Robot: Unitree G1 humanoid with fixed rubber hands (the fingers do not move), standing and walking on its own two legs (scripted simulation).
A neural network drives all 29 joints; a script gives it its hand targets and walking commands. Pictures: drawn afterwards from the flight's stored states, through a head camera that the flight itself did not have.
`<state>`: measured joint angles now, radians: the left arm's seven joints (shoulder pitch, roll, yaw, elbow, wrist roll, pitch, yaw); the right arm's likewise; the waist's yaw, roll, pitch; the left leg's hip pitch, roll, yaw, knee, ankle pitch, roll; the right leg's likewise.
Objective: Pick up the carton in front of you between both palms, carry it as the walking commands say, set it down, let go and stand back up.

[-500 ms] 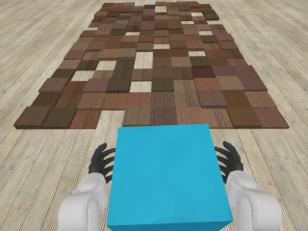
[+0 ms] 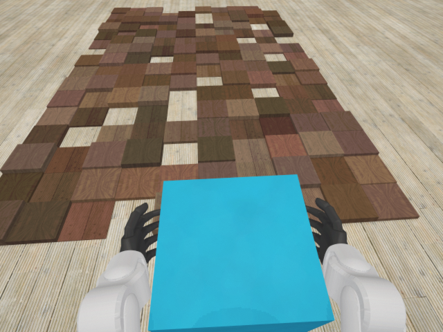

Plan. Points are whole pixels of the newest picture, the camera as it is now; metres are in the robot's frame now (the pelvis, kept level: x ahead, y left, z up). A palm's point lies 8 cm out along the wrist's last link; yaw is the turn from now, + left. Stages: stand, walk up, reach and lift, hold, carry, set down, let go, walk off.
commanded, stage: carry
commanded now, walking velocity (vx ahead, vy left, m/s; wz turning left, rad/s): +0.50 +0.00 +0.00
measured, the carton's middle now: (234, 266) +0.23 +0.00 +0.02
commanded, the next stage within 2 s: none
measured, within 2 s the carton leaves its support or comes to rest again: neither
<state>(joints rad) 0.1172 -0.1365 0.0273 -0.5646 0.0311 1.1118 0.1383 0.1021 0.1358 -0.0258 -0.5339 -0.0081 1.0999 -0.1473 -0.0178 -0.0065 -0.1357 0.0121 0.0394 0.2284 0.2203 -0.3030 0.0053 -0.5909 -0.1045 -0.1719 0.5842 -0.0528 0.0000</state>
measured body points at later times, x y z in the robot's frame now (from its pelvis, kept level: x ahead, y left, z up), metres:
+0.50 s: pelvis +0.33 -0.02 +0.00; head +0.33 -0.03 +0.45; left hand +0.64 +0.14 +0.13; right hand +0.65 -0.17 +0.12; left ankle +0.48 +0.11 -0.70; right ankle +0.21 -0.11 -0.74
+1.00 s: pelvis +0.67 +0.01 -0.01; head +0.75 +0.03 +0.43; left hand +1.04 +0.17 +0.09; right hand +1.03 -0.14 +0.10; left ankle +0.55 +0.07 -0.74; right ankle +0.82 -0.09 -0.68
